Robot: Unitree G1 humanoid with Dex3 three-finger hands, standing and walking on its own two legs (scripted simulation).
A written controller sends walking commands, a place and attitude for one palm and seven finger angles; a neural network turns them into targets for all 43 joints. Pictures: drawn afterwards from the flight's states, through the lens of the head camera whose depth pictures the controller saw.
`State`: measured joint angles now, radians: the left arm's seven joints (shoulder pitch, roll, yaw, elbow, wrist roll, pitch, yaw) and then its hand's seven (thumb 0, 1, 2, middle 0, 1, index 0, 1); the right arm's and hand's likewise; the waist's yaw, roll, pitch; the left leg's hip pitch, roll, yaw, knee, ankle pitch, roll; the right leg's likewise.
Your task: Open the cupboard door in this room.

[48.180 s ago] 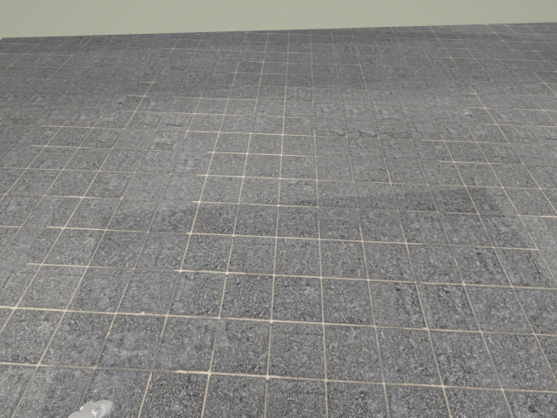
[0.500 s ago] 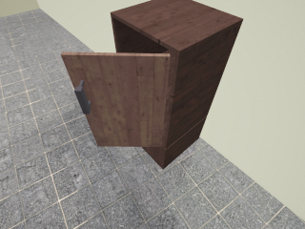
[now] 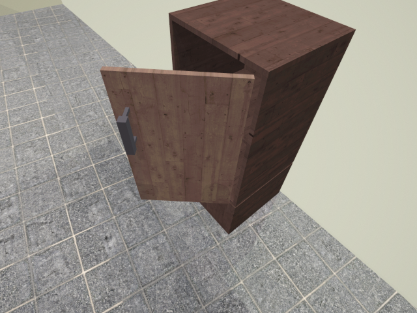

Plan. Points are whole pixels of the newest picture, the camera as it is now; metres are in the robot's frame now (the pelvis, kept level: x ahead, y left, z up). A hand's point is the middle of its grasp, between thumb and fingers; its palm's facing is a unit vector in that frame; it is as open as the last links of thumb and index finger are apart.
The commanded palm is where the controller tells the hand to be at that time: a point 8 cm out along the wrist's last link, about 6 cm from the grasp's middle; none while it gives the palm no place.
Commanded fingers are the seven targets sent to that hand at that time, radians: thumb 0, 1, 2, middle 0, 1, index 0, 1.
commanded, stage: come to a stop and stand still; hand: left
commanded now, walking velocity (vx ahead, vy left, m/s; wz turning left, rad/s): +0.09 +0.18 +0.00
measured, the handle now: (129, 131) +0.56 +0.27 -0.03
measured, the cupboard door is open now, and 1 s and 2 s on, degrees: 48 48 48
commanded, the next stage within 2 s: look again from close up in 0.96 s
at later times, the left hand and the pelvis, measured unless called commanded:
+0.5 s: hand out of the picture +0.07 +0.18 -0.16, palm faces +0.04 -0.97 -0.22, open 7.3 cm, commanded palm none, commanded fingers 0.00 0.90 0.90 -0.20 -0.30 -0.20 -0.30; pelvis +0.01 +0.00 +0.01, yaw +0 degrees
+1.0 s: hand out of the picture -0.03 +0.19 -0.16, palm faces +0.01 -0.98 -0.22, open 7.4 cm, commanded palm none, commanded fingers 0.00 0.90 0.90 -0.20 -0.30 -0.20 -0.30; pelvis -0.03 +0.01 +0.01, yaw +0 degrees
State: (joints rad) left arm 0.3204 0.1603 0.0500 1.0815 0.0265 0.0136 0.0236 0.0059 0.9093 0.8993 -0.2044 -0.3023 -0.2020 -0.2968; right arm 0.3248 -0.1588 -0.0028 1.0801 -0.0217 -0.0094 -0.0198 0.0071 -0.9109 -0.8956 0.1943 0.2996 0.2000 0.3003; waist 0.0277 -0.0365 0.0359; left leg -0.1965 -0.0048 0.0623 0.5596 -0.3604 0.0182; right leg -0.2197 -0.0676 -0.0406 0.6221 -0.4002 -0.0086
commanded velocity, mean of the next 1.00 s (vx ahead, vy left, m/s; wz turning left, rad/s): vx -0.03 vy -0.01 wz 0.00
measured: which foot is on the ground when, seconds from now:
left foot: down 0.00-1.00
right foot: up 0.00-0.14, down 0.16-1.00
